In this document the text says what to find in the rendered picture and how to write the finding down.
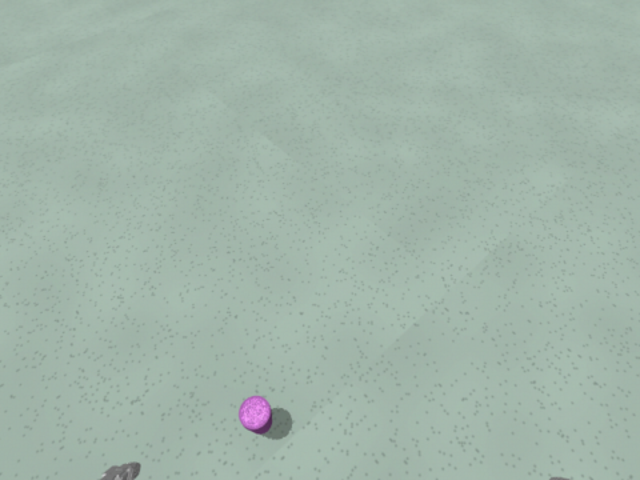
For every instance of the cup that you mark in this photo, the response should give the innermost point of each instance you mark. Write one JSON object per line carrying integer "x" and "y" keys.
{"x": 255, "y": 414}

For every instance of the left robot hand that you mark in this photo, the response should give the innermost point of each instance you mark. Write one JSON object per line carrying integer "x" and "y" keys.
{"x": 127, "y": 471}

